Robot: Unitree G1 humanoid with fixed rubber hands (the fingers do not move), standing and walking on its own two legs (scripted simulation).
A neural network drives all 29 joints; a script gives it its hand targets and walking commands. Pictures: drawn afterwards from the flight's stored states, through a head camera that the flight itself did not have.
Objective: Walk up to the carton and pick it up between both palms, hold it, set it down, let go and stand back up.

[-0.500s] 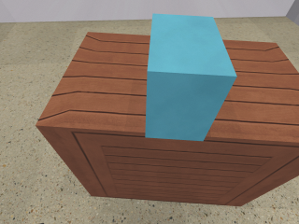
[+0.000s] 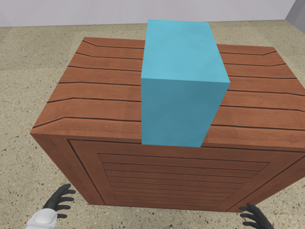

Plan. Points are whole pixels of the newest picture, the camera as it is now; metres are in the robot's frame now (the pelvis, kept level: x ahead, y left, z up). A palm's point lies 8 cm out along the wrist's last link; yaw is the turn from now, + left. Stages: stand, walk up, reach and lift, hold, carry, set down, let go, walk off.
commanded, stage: reach and lift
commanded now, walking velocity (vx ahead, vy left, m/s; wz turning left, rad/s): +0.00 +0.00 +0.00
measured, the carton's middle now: (174, 84) +0.48 -0.04 +0.13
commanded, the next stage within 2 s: none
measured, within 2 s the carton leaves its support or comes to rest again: neither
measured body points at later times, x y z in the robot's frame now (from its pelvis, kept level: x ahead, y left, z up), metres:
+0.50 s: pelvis +0.00 +0.01 +0.01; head +0.01 +0.02 +0.46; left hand +0.18 +0.25 +0.00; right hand +0.17 -0.24 -0.01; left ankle +0.03 +0.13 -0.74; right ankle +0.01 -0.12 -0.74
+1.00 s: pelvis -0.01 +0.01 +0.01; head -0.02 +0.01 +0.46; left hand +0.19 +0.22 +0.07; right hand +0.18 -0.23 +0.07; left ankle +0.03 +0.13 -0.74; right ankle +0.01 -0.12 -0.74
